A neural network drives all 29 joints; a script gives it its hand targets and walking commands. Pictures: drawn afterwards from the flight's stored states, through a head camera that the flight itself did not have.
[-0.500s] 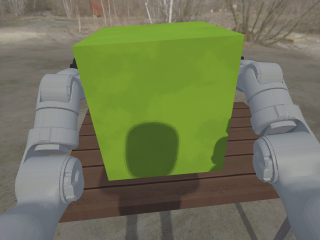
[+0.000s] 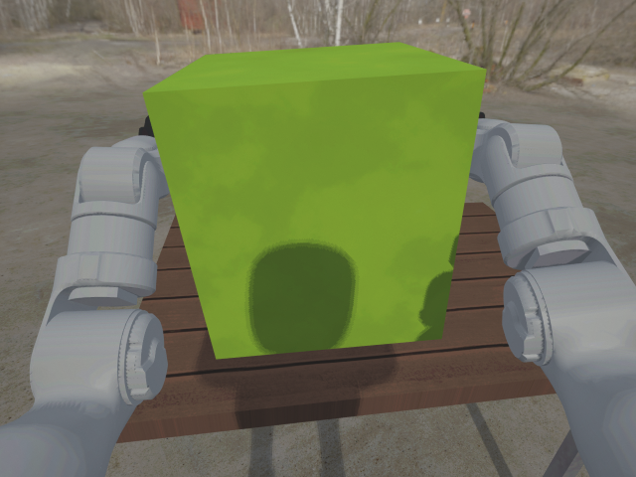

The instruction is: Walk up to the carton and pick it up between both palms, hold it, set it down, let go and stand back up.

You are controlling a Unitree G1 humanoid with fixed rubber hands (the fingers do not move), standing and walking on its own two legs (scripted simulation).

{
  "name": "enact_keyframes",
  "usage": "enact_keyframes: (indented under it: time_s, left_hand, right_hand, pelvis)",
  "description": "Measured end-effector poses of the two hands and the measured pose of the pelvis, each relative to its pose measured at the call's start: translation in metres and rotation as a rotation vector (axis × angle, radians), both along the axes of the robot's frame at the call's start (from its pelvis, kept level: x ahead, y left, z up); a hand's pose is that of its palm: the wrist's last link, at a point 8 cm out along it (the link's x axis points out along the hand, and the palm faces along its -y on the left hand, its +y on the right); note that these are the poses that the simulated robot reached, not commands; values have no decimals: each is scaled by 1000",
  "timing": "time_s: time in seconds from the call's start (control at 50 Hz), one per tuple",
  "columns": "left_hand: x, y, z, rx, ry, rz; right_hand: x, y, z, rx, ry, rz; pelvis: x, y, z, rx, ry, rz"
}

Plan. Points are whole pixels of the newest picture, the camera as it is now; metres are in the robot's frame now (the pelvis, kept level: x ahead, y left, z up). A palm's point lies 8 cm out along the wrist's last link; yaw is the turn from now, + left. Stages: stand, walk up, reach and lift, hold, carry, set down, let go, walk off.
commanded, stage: hold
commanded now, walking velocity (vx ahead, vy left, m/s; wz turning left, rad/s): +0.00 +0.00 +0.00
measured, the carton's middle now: (315, 187) +0.38 -0.01 +0.29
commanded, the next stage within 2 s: set down in 0.18 s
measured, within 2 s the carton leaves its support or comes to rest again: neither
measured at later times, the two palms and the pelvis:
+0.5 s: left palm (165, 131) +0.37 +0.16 +0.36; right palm (489, 118) +0.35 -0.20 +0.39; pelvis +0.00 +0.00 +0.00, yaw +0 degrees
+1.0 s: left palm (175, 162) +0.42 +0.17 +0.31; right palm (444, 180) +0.40 -0.19 +0.29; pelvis +0.02 +0.00 +0.00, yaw +0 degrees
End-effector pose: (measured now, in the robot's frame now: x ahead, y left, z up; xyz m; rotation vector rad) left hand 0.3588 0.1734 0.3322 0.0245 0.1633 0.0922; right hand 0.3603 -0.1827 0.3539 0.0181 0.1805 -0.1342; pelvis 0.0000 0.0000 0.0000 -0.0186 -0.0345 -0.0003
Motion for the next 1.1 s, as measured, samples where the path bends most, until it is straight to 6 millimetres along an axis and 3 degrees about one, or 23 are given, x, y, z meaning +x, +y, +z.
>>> enact_keyframes:
  time_s: [0.3, 0.42, 0.54, 0.62, 0.72, 0.9, 1.0, 1.1]
  left_hand:
    - [2, -7, 3, 1, -9, -18]
    - [5, -18, 19, -3, -93, -52]
    - [10, -6, 29, -50, -141, -63]
    - [15, 8, 22, -39, -136, -35]
    - [30, 17, 2, -39, -101, -12]
    - [60, 8, -30, 5, -59, -32]
    - [61, -2, -25, 34, -95, -46]
    - [52, 0, -21, 34, -107, -37]
  right_hand:
    - [-5, -6, 2, 0, -7, -18]
    - [-15, -18, 20, -4, -92, -52]
    - [-10, -7, 33, -61, -149, -39]
    - [5, 6, 24, -55, -148, -11]
    - [28, 15, -2, -56, -117, 9]
    - [50, 6, -57, -32, -76, -16]
    - [44, -3, -63, 4, -112, -38]
    - [38, -1, -58, -2, -126, -30]
  pelvis:
    - [0, 0, 0, 0, 1, 1]
    - [0, 0, 0, 0, 0, 1]
    - [-1, 0, 0, 0, -1, -2]
    - [-1, 1, 0, 0, -1, -2]
    - [0, -1, 0, 0, 0, 3]
    - [14, -1, 1, -1, 14, 8]
    - [20, -1, 1, -2, 4, 8]
    - [17, -1, 1, -2, -16, 8]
